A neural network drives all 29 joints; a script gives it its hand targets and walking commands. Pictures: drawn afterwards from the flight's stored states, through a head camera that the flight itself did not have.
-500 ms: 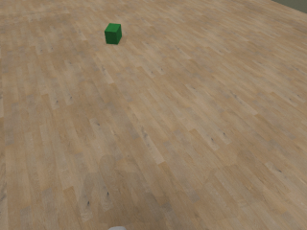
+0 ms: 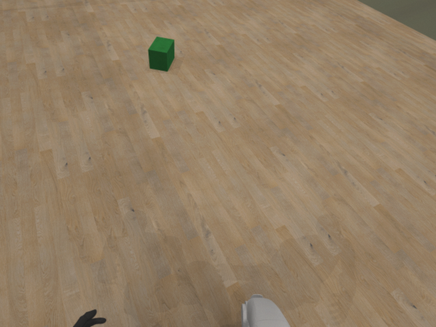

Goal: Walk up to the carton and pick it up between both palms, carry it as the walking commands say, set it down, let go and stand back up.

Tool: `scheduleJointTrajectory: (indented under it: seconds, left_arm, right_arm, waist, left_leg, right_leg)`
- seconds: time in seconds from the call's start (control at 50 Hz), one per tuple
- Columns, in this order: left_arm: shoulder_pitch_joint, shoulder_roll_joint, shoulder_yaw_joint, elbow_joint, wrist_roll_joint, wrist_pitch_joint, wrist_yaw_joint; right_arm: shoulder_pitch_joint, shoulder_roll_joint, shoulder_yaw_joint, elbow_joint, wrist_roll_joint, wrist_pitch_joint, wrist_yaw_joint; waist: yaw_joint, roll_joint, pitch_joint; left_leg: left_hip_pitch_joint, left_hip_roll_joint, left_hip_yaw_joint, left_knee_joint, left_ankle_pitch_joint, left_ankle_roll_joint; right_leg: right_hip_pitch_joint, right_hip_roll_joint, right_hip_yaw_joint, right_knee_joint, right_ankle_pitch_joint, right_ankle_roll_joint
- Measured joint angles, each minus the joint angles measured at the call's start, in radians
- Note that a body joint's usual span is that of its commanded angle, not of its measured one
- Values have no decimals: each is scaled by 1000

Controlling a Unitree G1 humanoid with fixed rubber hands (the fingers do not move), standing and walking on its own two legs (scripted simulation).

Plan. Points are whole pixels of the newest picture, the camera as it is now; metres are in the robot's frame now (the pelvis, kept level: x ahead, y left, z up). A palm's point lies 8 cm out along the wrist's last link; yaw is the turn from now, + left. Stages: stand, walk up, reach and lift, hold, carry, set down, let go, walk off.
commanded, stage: walk up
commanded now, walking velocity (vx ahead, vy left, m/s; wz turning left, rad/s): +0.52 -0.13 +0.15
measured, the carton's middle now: (162, 54) +2.23 +0.20 -0.70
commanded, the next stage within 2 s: none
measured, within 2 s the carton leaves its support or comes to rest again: neither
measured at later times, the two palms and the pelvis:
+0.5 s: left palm (103, 283) +0.24 +0.20 -0.11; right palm (323, 233) +0.34 -0.32 -0.15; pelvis +0.27 -0.07 +0.00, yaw +1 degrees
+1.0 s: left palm (96, 170) +0.56 +0.28 -0.15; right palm (278, 173) +0.51 -0.23 -0.11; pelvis +0.51 +0.03 +0.00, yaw +1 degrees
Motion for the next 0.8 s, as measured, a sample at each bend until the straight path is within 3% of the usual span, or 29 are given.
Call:
scheduleJointTrajectory:
  seconds: [0.12, 0.22, 0.24, 0.28, 0.32, 0.36, 0.4, 0.5, 0.6, 0.72, 0.76, 0.8]
  left_arm:
    - [-90, -28, -13, -27, -14, 6, -11]
    - [-134, -63, -23, -61, -14, -20, -2]
    - [-131, -64, -22, -64, -9, -33, 4]
    - [-105, -64, -11, -55, 1, -56, 19]
    - [-42, -55, -1, -26, -1, -58, 29]
    - [30, -46, 8, 18, -6, -54, 41]
    - [98, -40, 15, 56, -11, -57, 47]
    - [253, -40, 18, 96, -12, -69, 47]
    - [351, -64, 7, 104, -11, -70, 55]
    - [393, -74, -6, 121, -6, -66, 48]
    - [403, -71, -11, 125, -8, -62, 47]
    - [390, -67, -16, 129, -11, -57, 47]
  right_arm:
    - [66, 20, 10, 26, -9, 6, -13]
    - [67, -2, 6, 52, -8, 18, -26]
    - [70, -8, 5, 57, -6, 22, -26]
    - [30, -24, 1, 54, -1, 30, -24]
    - [-34, -40, -5, 30, -6, 31, -18]
    - [-97, -58, -14, 5, -15, 36, -7]
    - [-149, -71, -22, -14, -19, 49, 7]
    - [-235, -74, -25, -44, -27, 88, 40]
    - [-300, -53, -17, -63, -23, 105, 65]
    - [-387, -15, 3, -84, -14, 85, 68]
    - [-402, -11, 7, -89, -20, 68, 59]
    - [-406, -15, 1, -86, -36, 41, 41]
  waist:
    - [-30, 1, 8]
    - [-35, 24, -5]
    - [-30, 25, -13]
    - [-9, 45, -13]
    - [0, 58, -12]
    - [15, 71, -10]
    - [41, 84, -6]
    - [94, 88, -8]
    - [130, 82, -7]
    - [160, 55, -4]
    - [166, 42, -15]
    - [151, 28, -18]
  left_leg:
    - [132, 15, -17, -84, -52, -30]
    - [193, 38, -19, -51, -160, -71]
    - [169, 39, -23, 36, -212, -72]
    - [25, 42, -48, 391, -281, -46]
    - [-139, 20, -85, 713, -235, -33]
    - [-265, 25, -78, 857, -119, -44]
    - [-358, 48, -65, 886, -29, -58]
    - [-498, 88, -49, 778, 113, -82]
    - [-525, 104, -13, 539, 205, -106]
    - [-428, 94, 62, 265, 148, -97]
    - [-358, 80, 85, 185, 106, -86]
    - [-344, 66, 94, 198, 127, -54]
  right_leg:
    - [19, 32, -33, -280, 69, -11]
    - [108, 72, -76, -448, 17, -45]
    - [146, 71, -88, -471, -6, -55]
    - [122, 79, -95, -383, -19, -86]
    - [147, 84, -95, -356, -78, -102]
    - [216, 83, -93, -405, -89, -91]
    - [291, 83, -89, -464, -91, -88]
    - [439, 61, -74, -566, -113, -72]
    - [552, 30, -73, -644, -141, -40]
    - [653, 8, -82, -694, -202, 12]
    - [649, -3, -73, -637, -261, 29]
    - [555, -21, -42, -392, -356, 2]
